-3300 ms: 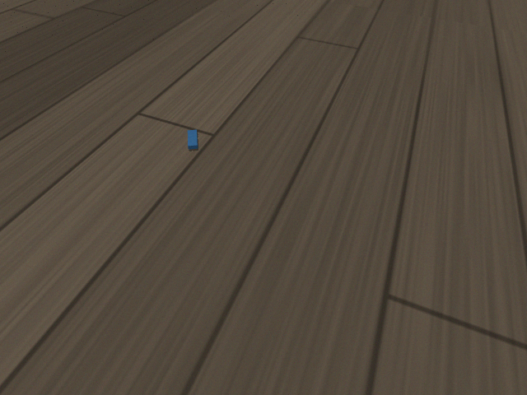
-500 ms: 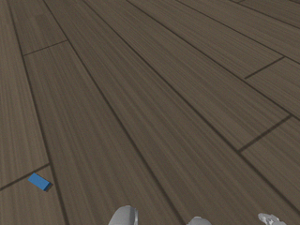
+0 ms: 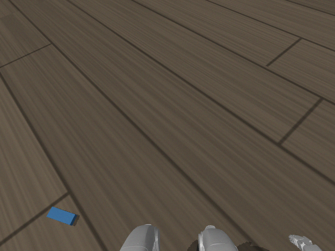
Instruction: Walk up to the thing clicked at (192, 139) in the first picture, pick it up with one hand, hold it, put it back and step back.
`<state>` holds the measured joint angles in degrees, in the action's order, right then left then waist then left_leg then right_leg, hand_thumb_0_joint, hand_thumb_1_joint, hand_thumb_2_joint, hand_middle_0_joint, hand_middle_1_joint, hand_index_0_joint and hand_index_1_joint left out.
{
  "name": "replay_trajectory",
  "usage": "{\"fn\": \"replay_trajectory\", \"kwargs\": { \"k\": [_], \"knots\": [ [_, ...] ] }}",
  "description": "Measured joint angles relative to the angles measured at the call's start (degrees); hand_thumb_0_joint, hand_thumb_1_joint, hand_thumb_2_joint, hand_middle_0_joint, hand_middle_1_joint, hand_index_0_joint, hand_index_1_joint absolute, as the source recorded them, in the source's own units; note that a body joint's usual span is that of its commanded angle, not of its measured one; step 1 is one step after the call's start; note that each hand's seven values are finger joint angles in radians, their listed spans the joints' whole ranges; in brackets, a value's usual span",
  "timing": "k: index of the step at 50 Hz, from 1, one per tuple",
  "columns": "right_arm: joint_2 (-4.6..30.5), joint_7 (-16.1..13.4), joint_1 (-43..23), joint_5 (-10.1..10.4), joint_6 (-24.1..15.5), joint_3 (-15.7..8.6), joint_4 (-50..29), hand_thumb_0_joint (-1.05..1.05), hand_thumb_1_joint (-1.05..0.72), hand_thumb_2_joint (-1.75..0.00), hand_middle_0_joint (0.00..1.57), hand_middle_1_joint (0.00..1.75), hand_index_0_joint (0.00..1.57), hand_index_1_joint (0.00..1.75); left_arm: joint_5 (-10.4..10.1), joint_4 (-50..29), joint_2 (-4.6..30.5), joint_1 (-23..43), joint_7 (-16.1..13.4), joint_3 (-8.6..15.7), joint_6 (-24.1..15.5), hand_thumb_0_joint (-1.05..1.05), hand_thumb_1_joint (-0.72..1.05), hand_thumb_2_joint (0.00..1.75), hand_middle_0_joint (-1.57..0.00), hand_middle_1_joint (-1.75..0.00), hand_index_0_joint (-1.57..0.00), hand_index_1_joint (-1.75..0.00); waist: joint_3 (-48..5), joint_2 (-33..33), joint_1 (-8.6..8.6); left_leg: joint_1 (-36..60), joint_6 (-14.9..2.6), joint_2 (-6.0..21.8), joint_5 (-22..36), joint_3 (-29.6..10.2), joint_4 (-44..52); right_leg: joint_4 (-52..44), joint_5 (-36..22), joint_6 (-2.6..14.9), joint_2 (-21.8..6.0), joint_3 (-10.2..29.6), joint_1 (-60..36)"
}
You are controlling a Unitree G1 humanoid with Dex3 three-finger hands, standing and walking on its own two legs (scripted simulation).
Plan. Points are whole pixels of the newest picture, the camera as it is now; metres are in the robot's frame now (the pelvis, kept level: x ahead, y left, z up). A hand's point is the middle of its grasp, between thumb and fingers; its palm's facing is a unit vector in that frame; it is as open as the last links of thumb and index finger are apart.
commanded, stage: walk up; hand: left
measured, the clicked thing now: (61, 215) +0.39 +0.63 -0.71
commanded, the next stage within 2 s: none
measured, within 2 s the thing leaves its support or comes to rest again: neither
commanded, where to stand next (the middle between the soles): -0.05 +0.51 m, yaw -21 degrees
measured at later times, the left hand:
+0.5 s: hand out of the picture +0.08 +0.55 -0.11, palm faces -0.19 -0.81 -0.55, open 7.4 cm
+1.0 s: hand out of the picture +0.02 +0.84 -0.12, palm faces -0.19 -0.76 -0.62, open 7.4 cm
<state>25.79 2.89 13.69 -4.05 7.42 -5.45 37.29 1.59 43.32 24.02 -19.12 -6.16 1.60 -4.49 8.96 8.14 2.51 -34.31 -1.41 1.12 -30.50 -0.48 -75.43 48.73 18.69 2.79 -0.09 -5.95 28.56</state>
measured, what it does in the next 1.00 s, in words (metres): steps to the left, turning right: left foot, then right foot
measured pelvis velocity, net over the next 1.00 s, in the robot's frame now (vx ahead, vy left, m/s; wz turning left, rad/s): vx -0.14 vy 0.52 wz -0.26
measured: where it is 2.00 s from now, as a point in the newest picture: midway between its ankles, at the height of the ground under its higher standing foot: outside the picture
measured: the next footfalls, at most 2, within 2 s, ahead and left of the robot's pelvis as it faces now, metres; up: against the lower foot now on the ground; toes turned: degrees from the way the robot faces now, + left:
left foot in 0.24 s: +0.03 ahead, +0.31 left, +0.00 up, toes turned -3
right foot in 0.54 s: +0.00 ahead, +0.18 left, +0.00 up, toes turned -14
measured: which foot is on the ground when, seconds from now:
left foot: up 0.00-0.22, down 0.24-0.54, up 0.56-0.84, down 0.86-1.00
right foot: down 0.00-0.24, up 0.26-0.52, down 0.54-0.88, up 0.90-1.00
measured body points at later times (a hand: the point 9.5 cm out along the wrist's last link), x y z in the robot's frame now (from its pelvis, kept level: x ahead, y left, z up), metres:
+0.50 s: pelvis -0.05 +0.26 +0.01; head +0.00 +0.23 +0.46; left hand +0.09 +0.59 -0.07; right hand -0.04 -0.06 -0.11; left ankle -0.01 +0.31 -0.69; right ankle -0.02 +0.17 -0.66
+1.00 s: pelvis -0.14 +0.52 -0.01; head -0.10 +0.50 +0.43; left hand +0.03 +0.87 -0.09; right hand -0.13 +0.18 -0.12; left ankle -0.08 +0.65 -0.69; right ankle -0.10 +0.33 -0.63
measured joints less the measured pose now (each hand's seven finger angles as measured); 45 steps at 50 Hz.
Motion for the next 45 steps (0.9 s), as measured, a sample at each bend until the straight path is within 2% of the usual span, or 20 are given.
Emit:
{"fn": "replay_trajectory", "kwargs": {
  "k": [4, 8, 11, 12, 13, 14, 16, 20, 24, 26, 27, 29, 31, 33, 35, 37, 40, 43, 44, 45],
  "knots": [
    [0.98, 1.48, -0.35, -0.13, 0.06, -0.36, 0.64, 0.01, -0.91, -0.90, 0.20, 0.30, 0.20, 0.30, 0.81, -0.28, -0.12, -1.01, 0.48, 0.34, 0.70, 0.01, 0.90, 0.90, -0.22, -0.30, -0.21, -0.30, -1.04, 0.35, -1.18, -2.52, 0.61, 2.80, 4.75, -3.02, -3.52, -0.99, -1.36, -1.42, -3.03, 3.94, 0.50],
    [1.91, 2.36, -0.96, 0.08, -0.45, -0.85, 0.26, 0.01, -0.91, -0.90, 0.20, 0.30, 0.20, 0.30, 1.62, 0.13, 1.96, -1.76, 1.19, 1.50, 1.02, 0.01, 0.90, 0.90, -0.22, -0.30, -0.22, -0.30, -2.51, -0.94, -1.98, 1.06, 0.38, 5.04, 3.10, -4.07, 5.62, -0.44, -2.23, -2.10, -5.90, 9.14, 3.63],
    [3.49, 2.31, -0.97, 0.26, -1.07, -1.53, 0.15, 0.01, -0.91, -0.90, 0.20, 0.30, 0.20, 0.30, 1.60, 0.17, 3.93, -1.31, 1.43, 2.23, 1.18, 0.01, 0.90, 0.90, -0.22, -0.30, -0.22, -0.30, -3.26, -1.46, -2.53, 5.76, -0.32, 4.85, 0.35, -3.00, 15.58, 0.34, -3.04, -2.76, -7.93, 12.88, 6.65],
    [3.77, 2.15, -0.84, 0.14, -1.58, -1.90, 0.26, 0.01, -0.91, -0.90, 0.20, 0.30, 0.20, 0.30, 1.48, 0.37, 4.74, -0.79, 1.37, 2.47, 1.42, 0.01, 0.90, 0.90, -0.22, -0.30, -0.22, -0.30, -3.12, -2.17, -2.53, 6.78, 1.48, 3.83, -1.19, -1.99, 17.41, 1.21, -2.83, -2.36, -8.94, 14.48, 7.67],
    [3.46, 1.89, -0.80, -0.23, -2.05, -2.06, 0.47, 0.01, -0.91, -0.90, 0.20, 0.30, 0.20, 0.30, 1.27, 1.10, 5.47, -0.02, 1.04, 2.93, 1.86, 0.01, 0.90, 0.90, -0.22, -0.30, -0.21, -0.30, -2.36, -3.38, -2.74, 6.77, 2.51, 2.65, -1.69, -0.41, 16.13, 3.49, 0.69, -1.29, -8.88, 17.21, 8.52],
    [3.24, 1.63, -0.53, -0.31, -2.39, -1.75, 0.63, 0.00, -0.91, -0.90, 0.20, 0.30, 0.20, 0.30, 0.88, 2.32, 5.63, 0.64, 0.40, 3.34, 2.46, 0.01, 0.90, 0.90, -0.21, -0.30, -0.21, -0.30, -2.06, -3.40, -2.71, 6.44, 2.63, 2.48, -1.94, 0.47, 14.63, 7.24, 5.32, -0.80, -7.06, 18.50, 9.40],
    [2.00, 1.00, -0.18, -0.35, -2.62, -1.00, 1.47, 0.00, -0.91, -0.90, 0.20, 0.30, 0.20, 0.30, 0.03, 5.03, 5.55, 1.99, -0.68, 3.58, 3.38, 0.01, 0.90, 0.90, -0.21, -0.30, -0.21, -0.30, -1.88, -2.79, -1.42, 6.24, 1.76, 2.54, -1.24, 0.99, 14.25, 15.93, 9.99, -0.19, -2.87, 16.73, 10.91],
    [-1.73, 0.05, 0.94, -0.15, -2.70, 0.55, 2.19, 0.01, -0.91, -0.90, 0.20, 0.30, 0.20, 0.30, -1.59, 6.90, 5.26, 3.31, -0.26, 3.27, 3.09, 0.01, 0.90, 0.90, -0.21, -0.30, -0.21, -0.30, -1.06, -4.41, 0.99, 7.96, -0.85, 0.95, 2.88, 3.30, 20.09, 22.54, 8.97, -0.08, 1.64, 8.79, 10.56],
    [-2.40, -0.28, 2.69, -0.40, -2.73, 1.10, 1.12, 0.01, -0.90, -0.90, 0.20, 0.30, 0.20, 0.30, -2.25, 5.43, 2.30, 3.31, 0.63, 1.90, 2.68, 0.01, 0.91, 0.90, -0.21, -0.30, -0.21, -0.30, -0.52, -4.07, 1.86, 9.36, -3.57, -0.87, 6.69, 6.42, 25.90, 13.61, 9.07, -0.39, 2.60, 1.49, 4.09],
    [-1.81, -0.28, 3.21, -0.43, -2.16, 1.08, 0.33, 0.01, -0.90, -0.90, 0.20, 0.30, 0.20, 0.30, -2.24, 3.81, 0.62, 2.65, 0.73, 1.07, 2.05, 0.01, 0.91, 0.90, -0.21, -0.30, -0.21, -0.30, -0.54, -3.11, 1.76, 8.73, -4.71, -1.48, 7.45, 7.98, 26.50, 2.64, 4.15, 0.08, 2.50, -0.48, -1.41],
    [-1.61, -0.27, 3.34, -0.18, -1.88, 1.02, 0.00, 0.01, -0.90, -0.90, 0.20, 0.30, 0.20, 0.30, -1.90, 2.77, 0.22, 2.08, 0.70, 0.79, 1.52, 0.01, 0.90, 0.90, -0.21, -0.30, -0.21, -0.30, -0.58, -2.93, 1.28, 7.64, -4.42, -1.77, 7.53, 8.58, 25.10, -2.89, 2.13, 0.83, 2.49, -0.23, -4.06],
    [-1.53, -0.53, 2.29, 0.05, -1.27, 0.81, 0.03, 0.01, -0.90, -0.90, 0.20, 0.30, 0.20, 0.30, -0.95, 1.21, -0.64, 2.15, 0.42, 0.45, 1.27, 0.01, 0.90, 0.90, -0.21, -0.30, -0.21, -0.30, 1.32, -1.67, 0.48, 4.47, -0.46, -2.26, 1.36, 5.40, 16.33, -1.85, 2.14, 0.85, 2.77, 0.44, -3.61],
    [-1.70, -0.89, 2.00, 0.05, -0.45, 0.71, 0.12, 0.01, -0.90, -0.90, 0.20, 0.30, 0.20, 0.30, -0.94, 0.62, -0.97, 2.86, 0.09, -0.08, 1.56, 0.01, 0.90, 0.90, -0.21, -0.30, -0.21, -0.30, 1.93, -1.50, -0.11, 0.47, 1.50, -2.89, -1.08, 1.43, 4.24, -0.87, 1.51, 0.69, 1.43, 1.04, -3.05],
    [-1.26, -0.64, 1.43, 0.26, -0.08, 0.38, 0.19, 0.01, -0.90, -0.90, 0.20, 0.30, 0.20, 0.30, -0.83, 0.36, -1.37, 3.36, -0.18, -0.31, 1.63, 0.01, 0.90, 0.90, -0.21, -0.30, -0.21, -0.30, 1.94, -1.42, -0.62, -2.00, 1.96, -2.13, 1.32, -2.10, -3.85, -1.16, 0.28, 0.00, -0.32, 2.24, -2.60],
    [-0.47, -0.08, 0.71, 0.41, -0.09, -0.06, -0.19, 0.01, -0.90, -0.90, 0.20, 0.30, 0.20, 0.30, -0.46, 0.02, -1.36, 3.37, 0.02, -0.15, 1.70, 0.01, 0.90, 0.90, -0.21, -0.30, -0.21, -0.30, 1.56, -1.83, -0.95, -2.51, 1.87, -0.83, 3.86, -4.95, -7.21, -0.96, -0.77, -0.84, -2.39, 4.21, -1.36],
    [0.49, 0.36, -0.11, 0.55, -0.10, -0.62, -0.65, 0.01, -0.90, -0.90, 0.20, 0.30, 0.20, 0.30, 0.06, -0.19, -0.99, 3.13, 0.41, 0.15, 1.78, 0.01, 0.90, 0.90, -0.22, -0.30, -0.21, -0.30, 0.98, -2.13, -1.29, -1.04, 1.86, 1.18, 5.56, -6.55, -5.91, -0.52, -1.65, -1.64, -4.13, 6.52, 0.33],
    [1.78, 0.73, -1.48, 0.69, 0.05, -1.39, -0.88, 0.01, -0.91, -0.90, 0.20, 0.30, 0.20, 0.30, 1.08, -0.29, 0.50, 2.88, 0.94, 0.82, 2.07, 0.01, 0.90, 0.90, -0.22, -0.30, -0.21, -0.30, 0.03, -2.50, -1.64, 3.58, 1.76, 4.37, 3.80, -6.11, 4.07, 0.22, -2.93, -2.56, -6.18, 9.83, 3.44],
    [3.47, 0.82, -2.00, 0.96, -0.46, -2.16, -0.34, 0.00, -0.91, -0.90, 0.20, 0.30, 0.20, 0.30, 1.20, -0.30, 2.45, 3.42, 1.27, 1.57, 2.47, 0.01, 0.90, 0.90, -0.22, -0.30, -0.22, -0.30, -0.69, -2.78, -2.30, 9.65, 1.04, 4.61, -0.19, -3.98, 17.14, 1.07, -4.54, -3.98, -8.17, 13.20, 7.04],
    [3.35, 0.70, -2.19, 0.85, -0.93, -2.51, 0.26, 0.00, -0.91, -0.90, 0.20, 0.30, 0.20, 0.30, 1.11, 0.09, 3.37, 4.05, 1.22, 2.00, 2.78, 0.01, 0.90, 0.90, -0.22, -0.30, -0.22, -0.30, -0.20, -3.99, -2.52, 10.27, 3.25, 3.30, -2.43, -2.66, 18.17, 1.84, -4.41, -3.84, -9.14, 15.22, 8.08],
    [2.87, 0.57, -2.19, 0.55, -1.33, -2.50, 0.76, 0.00, -0.91, -0.90, 0.20, 0.30, 0.20, 0.29, 0.89, 0.92, 4.08, 4.71, 0.91, 2.63, 3.27, 0.01, 0.90, 0.90, -0.22, -0.30, -0.21, -0.30, 0.62, -5.13, -3.15, 9.95, 4.19, 2.33, -2.55, -1.19, 16.72, 3.96, -0.36, -2.66, -8.49, 18.05, 9.00]
  ]
}}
